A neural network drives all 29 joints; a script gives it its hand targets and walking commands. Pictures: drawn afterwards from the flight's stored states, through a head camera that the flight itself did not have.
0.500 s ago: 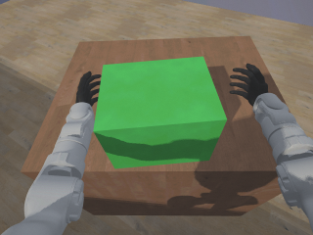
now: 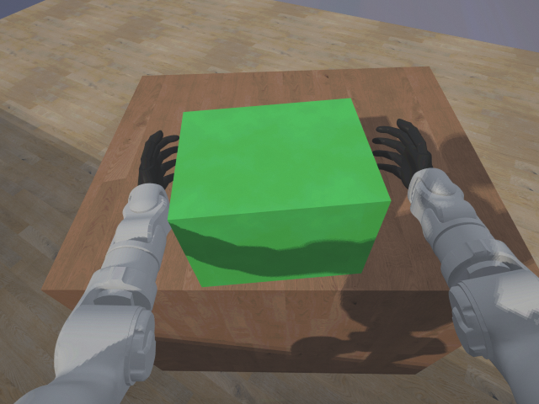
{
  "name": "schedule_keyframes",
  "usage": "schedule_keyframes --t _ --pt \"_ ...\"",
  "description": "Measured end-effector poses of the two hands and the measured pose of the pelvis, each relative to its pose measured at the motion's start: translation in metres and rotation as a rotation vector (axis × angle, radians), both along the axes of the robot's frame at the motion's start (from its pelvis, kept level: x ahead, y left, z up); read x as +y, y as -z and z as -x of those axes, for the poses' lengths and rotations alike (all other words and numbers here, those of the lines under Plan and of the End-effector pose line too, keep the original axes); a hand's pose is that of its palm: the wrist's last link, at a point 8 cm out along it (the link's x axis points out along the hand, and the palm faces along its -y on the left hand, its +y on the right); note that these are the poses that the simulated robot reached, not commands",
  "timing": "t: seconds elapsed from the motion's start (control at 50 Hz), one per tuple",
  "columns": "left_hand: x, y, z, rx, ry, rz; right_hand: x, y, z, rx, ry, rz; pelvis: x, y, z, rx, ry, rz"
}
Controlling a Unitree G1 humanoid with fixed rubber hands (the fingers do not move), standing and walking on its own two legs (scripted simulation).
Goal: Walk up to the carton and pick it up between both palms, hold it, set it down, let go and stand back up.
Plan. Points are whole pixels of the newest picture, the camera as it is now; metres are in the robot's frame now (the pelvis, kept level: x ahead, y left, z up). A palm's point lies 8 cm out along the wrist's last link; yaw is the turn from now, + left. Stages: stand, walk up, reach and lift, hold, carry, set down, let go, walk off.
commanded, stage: reach and lift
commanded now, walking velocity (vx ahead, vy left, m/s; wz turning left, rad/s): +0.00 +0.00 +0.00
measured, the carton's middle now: (274, 194) +0.44 +0.04 +0.04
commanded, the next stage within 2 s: none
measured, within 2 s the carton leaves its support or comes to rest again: leaves its support in 1.20 s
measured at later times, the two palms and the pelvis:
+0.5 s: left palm (164, 175) +0.42 +0.21 +0.10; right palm (402, 167) +0.45 -0.16 +0.09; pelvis +0.01 +0.00 +0.00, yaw +0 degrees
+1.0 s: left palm (166, 182) +0.42 +0.21 +0.10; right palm (403, 168) +0.45 -0.16 +0.09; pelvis +0.01 +0.00 +0.00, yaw +0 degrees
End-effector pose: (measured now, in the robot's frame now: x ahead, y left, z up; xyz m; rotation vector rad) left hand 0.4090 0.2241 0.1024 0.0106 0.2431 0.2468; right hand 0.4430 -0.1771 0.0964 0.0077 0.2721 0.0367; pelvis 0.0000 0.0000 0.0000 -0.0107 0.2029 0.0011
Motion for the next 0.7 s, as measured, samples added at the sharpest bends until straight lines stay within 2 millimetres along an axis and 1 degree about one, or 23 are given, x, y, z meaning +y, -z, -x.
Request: schedule_keyframes --t 0.08,0.2,0.3,0.4,0.48,0.54,0.62,0.7 --pt "-0.001 0.009 0.002 0.031 -0.001 0.0 0.001 0.003 -0.001 0.013 0.0 0.005 0.0 0.0 -0.001 0.001 0.0 0.0" --pt "-0.004 0.007 -0.004 0.003 0.004 -0.01 0.007 0.004 -0.004 0.014 -0.001 -0.011 0.002 0.0 -0.004 0.006 0.0 0.002" --pt "-0.005 0.013 -0.006 0.017 -0.005 0.013 0.011 0.012 -0.006 0.042 -0.003 -0.008 0.003 0.0 -0.008 0.011 0.0 0.004" --pt "-0.008 0.01 -0.011 -0.007 0.0 0.023 0.017 0.008 -0.011 0.013 -0.004 -0.02 0.003 0.0 -0.01 0.014 -0.001 0.004" --pt "-0.013 -0.001 -0.015 -0.041 0.008 0.015 0.015 0.006 -0.011 0.001 0.009 -0.026 0.003 0.0 -0.01 0.014 -0.001 0.004" --pt "-0.014 -0.001 -0.013 -0.037 0.001 0.02 0.014 0.006 -0.01 -0.001 0.01 -0.022 0.002 0.0 -0.009 0.013 0.0 0.003" --pt "-0.014 0.005 -0.01 -0.014 -0.012 0.031 0.013 0.005 -0.009 -0.001 0.011 -0.011 0.001 0.0 -0.008 0.011 0.0 0.003" --pt "-0.015 0.006 -0.008 -0.026 -0.012 0.034 0.015 0.004 -0.008 -0.006 0.014 -0.004 0.001 0.0 -0.007 0.01 0.0 0.003"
